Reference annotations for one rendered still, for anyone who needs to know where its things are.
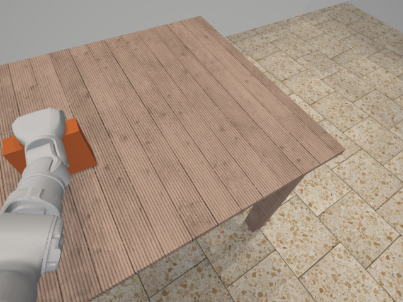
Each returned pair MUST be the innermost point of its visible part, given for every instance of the robot left upper arm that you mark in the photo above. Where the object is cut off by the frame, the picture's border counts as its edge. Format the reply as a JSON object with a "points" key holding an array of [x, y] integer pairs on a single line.
{"points": [[30, 246]]}

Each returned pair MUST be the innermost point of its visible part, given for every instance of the robot left forearm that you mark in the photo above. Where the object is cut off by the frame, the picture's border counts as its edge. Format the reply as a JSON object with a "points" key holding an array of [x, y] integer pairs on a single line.
{"points": [[43, 182]]}

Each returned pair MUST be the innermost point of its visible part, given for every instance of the sponge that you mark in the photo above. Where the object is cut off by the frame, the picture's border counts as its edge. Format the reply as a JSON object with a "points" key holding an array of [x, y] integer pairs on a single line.
{"points": [[79, 153]]}

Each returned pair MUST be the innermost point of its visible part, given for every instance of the robot left hand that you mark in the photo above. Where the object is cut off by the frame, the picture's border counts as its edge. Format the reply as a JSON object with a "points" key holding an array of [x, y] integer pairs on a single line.
{"points": [[48, 121]]}

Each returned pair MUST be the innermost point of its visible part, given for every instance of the table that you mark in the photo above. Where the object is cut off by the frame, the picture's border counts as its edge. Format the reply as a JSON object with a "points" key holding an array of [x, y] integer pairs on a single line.
{"points": [[187, 133]]}

